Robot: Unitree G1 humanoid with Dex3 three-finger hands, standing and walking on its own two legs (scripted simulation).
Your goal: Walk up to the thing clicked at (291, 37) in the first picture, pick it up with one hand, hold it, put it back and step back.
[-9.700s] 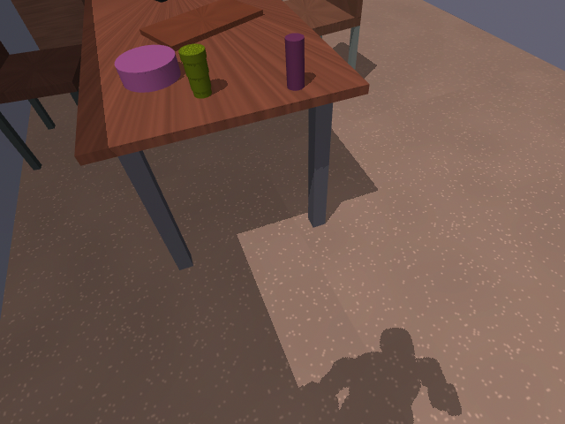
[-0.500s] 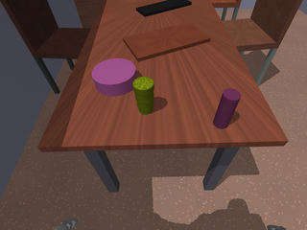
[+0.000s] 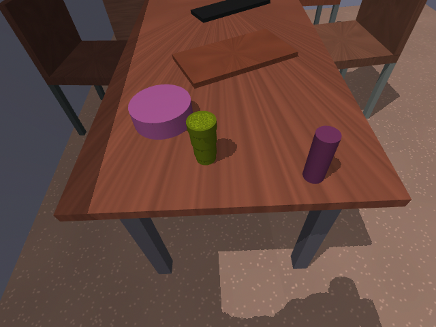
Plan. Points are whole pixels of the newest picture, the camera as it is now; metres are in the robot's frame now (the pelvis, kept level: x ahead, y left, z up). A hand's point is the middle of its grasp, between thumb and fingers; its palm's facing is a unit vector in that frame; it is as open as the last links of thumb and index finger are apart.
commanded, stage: walk up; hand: right
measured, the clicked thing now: (320, 156) +0.46 -0.19 +0.01
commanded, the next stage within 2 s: stand in 0.12 s
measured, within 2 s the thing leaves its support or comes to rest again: neither
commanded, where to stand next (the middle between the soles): +0.06 +0.01 m, yaw +2 degrees
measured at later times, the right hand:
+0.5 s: hand out of the picture +0.09 -0.25 -0.15, palm faces -0.01 +0.94 -0.33, open 7.4 cm
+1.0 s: hand out of the picture +0.09 -0.25 -0.15, palm faces -0.04 +0.94 -0.33, open 7.4 cm
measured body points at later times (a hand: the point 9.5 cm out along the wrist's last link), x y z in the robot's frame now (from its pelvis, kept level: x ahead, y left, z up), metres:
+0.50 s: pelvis +0.01 +0.00 +0.00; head +0.01 +0.00 +0.45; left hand +0.10 +0.29 -0.13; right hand +0.09 -0.30 -0.13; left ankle +0.00 +0.11 -0.75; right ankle +0.01 -0.13 -0.75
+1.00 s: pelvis +0.00 +0.00 +0.00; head +0.01 +0.00 +0.45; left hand +0.06 +0.30 -0.13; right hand +0.09 -0.30 -0.13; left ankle +0.00 +0.11 -0.75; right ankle +0.01 -0.13 -0.75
